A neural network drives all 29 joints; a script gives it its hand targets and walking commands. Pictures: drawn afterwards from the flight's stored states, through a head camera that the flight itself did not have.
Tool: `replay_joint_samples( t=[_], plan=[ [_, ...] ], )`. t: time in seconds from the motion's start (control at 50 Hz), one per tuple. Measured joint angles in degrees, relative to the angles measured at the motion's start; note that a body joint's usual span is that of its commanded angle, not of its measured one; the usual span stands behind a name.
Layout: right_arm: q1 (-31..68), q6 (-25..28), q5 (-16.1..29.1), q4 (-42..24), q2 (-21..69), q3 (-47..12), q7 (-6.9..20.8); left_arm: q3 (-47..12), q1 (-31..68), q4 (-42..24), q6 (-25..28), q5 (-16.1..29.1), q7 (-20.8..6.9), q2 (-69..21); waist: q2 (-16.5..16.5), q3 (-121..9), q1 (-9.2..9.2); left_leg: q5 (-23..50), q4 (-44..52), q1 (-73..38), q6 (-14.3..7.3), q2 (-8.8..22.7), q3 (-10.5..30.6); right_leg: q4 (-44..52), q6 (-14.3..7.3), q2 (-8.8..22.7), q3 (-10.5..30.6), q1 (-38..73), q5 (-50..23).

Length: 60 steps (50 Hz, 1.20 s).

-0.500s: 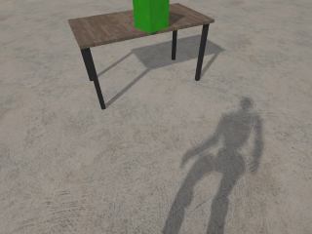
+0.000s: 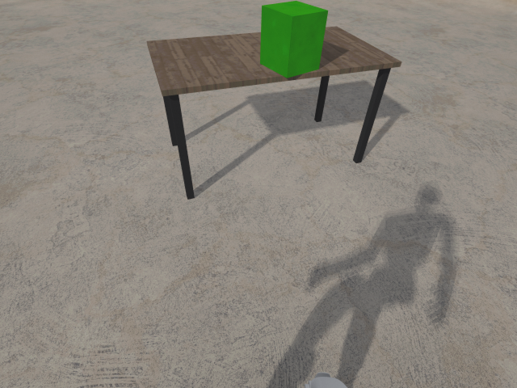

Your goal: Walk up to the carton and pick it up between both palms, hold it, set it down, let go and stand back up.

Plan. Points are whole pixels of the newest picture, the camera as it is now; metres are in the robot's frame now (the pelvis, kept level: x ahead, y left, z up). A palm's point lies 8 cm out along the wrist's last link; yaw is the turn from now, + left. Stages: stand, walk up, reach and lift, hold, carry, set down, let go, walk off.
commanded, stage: walk up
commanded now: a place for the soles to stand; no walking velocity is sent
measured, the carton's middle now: (291, 38) +1.57 -0.17 +0.03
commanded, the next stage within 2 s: none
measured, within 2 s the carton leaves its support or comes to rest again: neither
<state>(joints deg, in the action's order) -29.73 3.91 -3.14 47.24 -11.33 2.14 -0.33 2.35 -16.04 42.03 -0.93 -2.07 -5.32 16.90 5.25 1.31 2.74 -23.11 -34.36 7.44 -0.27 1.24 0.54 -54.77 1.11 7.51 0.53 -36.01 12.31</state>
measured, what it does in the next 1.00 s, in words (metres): walks ahead: right foot, then left foot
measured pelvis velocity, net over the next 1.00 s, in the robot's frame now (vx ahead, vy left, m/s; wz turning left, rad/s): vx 0.50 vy -0.13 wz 0.26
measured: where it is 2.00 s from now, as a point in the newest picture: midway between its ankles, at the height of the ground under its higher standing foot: (300, 251)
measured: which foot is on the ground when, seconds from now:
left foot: down 0.00-0.14, up 0.16-0.56, down 0.58-1.00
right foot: up 0.00-0.12, down 0.14-0.58, up 0.60-1.00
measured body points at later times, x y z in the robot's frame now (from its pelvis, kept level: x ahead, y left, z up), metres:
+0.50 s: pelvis +0.25 -0.09 +0.00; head +0.27 -0.07 +0.45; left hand +0.17 +0.17 -0.13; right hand +0.44 -0.31 -0.09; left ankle +0.37 +0.05 -0.69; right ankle +0.20 -0.19 -0.72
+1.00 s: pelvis +0.50 -0.13 -0.01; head +0.50 -0.13 +0.44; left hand +0.55 +0.15 -0.12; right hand +0.59 -0.40 -0.13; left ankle +0.41 +0.04 -0.72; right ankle +0.67 -0.26 -0.71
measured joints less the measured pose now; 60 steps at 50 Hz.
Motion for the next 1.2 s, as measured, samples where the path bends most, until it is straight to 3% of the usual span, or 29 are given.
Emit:
replay_joint_samples(
  t=[0.12,0.16,0.2,0.24,0.28,0.34,0.44,0.56,0.62,0.68,0.72,0.86,0.98,1.02,1.06,1.1,1.14,1.2],
  plan=[
    [0.80,-0.16,-0.70,0.03,-1.81,1.05,0.51,0.76,-1.77,-2.50,1.80,0.08,0.71,-0.98,-3.30,-0.18,0.10,-6.43,-0.53,-4.92,0.62,3.44,2.13,12.55,-1.32,-0.18,-1.75,7.68,-1.63],
    [1.76,-0.87,-0.84,-0.34,-2.93,1.18,0.62,0.88,-2.00,-3.32,3.40,-0.30,1.76,-1.07,-5.73,1.00,-1.10,-8.88,-11.09,-2.02,-0.98,5.71,4.32,10.03,-1.17,-2.11,-3.75,9.35,2.35],
    [3.88,-2.41,-0.10,-1.01,-4.01,1.05,0.60,0.02,-2.28,-3.02,3.80,-0.50,2.84,-1.33,-6.74,2.38,-2.42,-7.48,-26.93,3.82,-1.27,3.09,6.82,5.89,-0.98,-2.37,-4.96,10.06,6.29],
    [6.21,-3.36,-0.01,-2.13,-5.27,1.15,0.56,-0.98,-3.28,-1.79,3.15,-0.02,3.57,-1.97,-7.63,2.98,-3.25,-3.34,-38.28,10.01,-1.21,0.68,5.58,7.64,-1.16,-2.42,-5.90,13.29,6.89],
    [8.36,-3.47,0.52,-3.57,-6.12,1.51,0.73,-1.49,-4.69,-0.61,2.68,-0.22,3.91,-2.41,-8.51,3.20,-3.88,0.40,-40.91,15.32,-1.03,0.43,2.69,11.44,-1.51,-2.82,-7.23,16.99,7.09],
    [10.58,-2.97,1.11,-6.15,-6.35,1.89,1.29,-1.70,-7.03,0.70,3.01,-0.58,3.99,-2.17,-8.88,3.04,-4.90,2.70,-35.70,20.96,-0.54,0.63,0.43,17.34,-2.18,-3.78,-9.32,21.78,6.68],
    [13.43,-2.74,1.59,-8.78,-4.67,1.41,2.01,-1.56,-9.80,2.18,3.49,-0.79,4.35,-0.71,-6.74,3.54,-7.05,5.80,-19.33,24.61,-0.29,0.93,-1.03,23.18,-2.51,-4.57,-11.99,28.36,8.22],
    [15.47,-1.91,1.31,-11.33,-1.72,0.81,2.17,-1.83,-12.41,3.22,2.26,-0.22,4.18,1.09,-3.27,3.38,-8.69,12.82,-2.72,20.42,-2.44,-0.32,-4.24,20.19,-1.19,-3.81,-14.31,33.11,16.18],
    [15.62,-0.84,0.11,-13.07,-1.00,0.42,0.77,-2.22,-12.54,3.64,0.79,-0.30,4.01,1.17,-1.31,3.68,-7.29,13.04,-7.41,20.58,-3.44,-2.68,-4.24,4.55,-2.09,-1.62,-11.94,28.92,21.13],
    [14.60,-1.53,0.59,-12.53,-0.04,-0.41,-1.24,-2.42,-10.33,2.82,-1.67,-0.62,3.28,1.40,-0.78,4.14,-5.50,7.07,-11.32,19.26,-2.77,-2.79,-2.63,-15.71,-1.90,-3.97,-5.83,19.17,17.09],
    [13.04,-1.88,0.80,-11.25,0.69,-0.76,-1.91,-1.94,-8.06,1.82,-2.09,-0.88,3.01,1.91,0.12,4.55,-4.65,6.36,-9.96,16.45,-2.03,-2.47,-2.04,-21.04,-1.42,-3.66,-4.29,13.31,13.34],
    [7.65,-0.80,0.47,-5.67,0.17,-0.32,-1.08,-0.36,-1.80,-2.30,-1.35,-0.35,0.87,2.02,1.32,3.80,-2.16,4.17,-3.70,7.88,-0.89,-1.08,-0.34,-9.12,0.76,0.85,-0.45,1.73,6.22],
    [5.05,-0.38,-0.30,-4.41,-2.61,1.08,-0.55,0.21,-0.81,-3.72,-0.15,-0.06,0.07,0.66,-1.16,2.55,-0.01,-1.62,-4.37,3.31,0.96,2.16,0.41,8.34,-0.68,2.23,-0.75,4.59,1.14],
    [4.18,-1.04,-0.41,-4.42,-3.38,1.48,-0.46,0.42,-1.68,-4.64,0.95,-0.16,0.31,0.68,-2.47,2.01,0.18,-5.63,-7.86,2.81,1.07,4.02,1.36,13.15,-1.56,0.92,-2.11,8.99,0.69],
    [4.48,-2.10,-0.30,-4.14,-4.36,1.66,-0.43,0.29,-1.54,-5.10,2.21,-0.49,1.16,0.08,-5.43,3.18,-0.35,-9.24,-17.31,4.91,-0.71,5.91,4.73,8.10,-0.66,-1.36,-4.41,9.12,2.32],
    [5.37,-3.79,0.33,-4.06,-4.77,1.39,-0.43,-0.68,-1.51,-4.78,2.23,0.12,2.05,-0.37,-6.05,3.59,-1.35,-9.96,-30.66,9.65,-1.05,3.10,6.16,4.76,-0.64,-1.63,-5.37,9.69,6.23],
    [7.04,-4.55,0.80,-4.48,-5.34,1.14,-0.36,-1.60,-1.87,-4.00,1.85,0.55,2.97,-1.17,-6.77,4.19,-2.26,-6.22,-39.87,14.70,-1.05,1.05,4.50,6.21,-1.15,-1.99,-6.28,12.15,6.71],
    [9.33,-3.98,1.49,-6.17,-5.53,1.09,0.08,-2.20,-3.31,-2.62,1.55,0.06,3.75,-1.87,-7.61,4.52,-3.41,-3.29,-39.04,20.10,-0.73,0.47,0.71,10.61,-2.19,-2.93,-7.96,16.06,7.10]
  ],
)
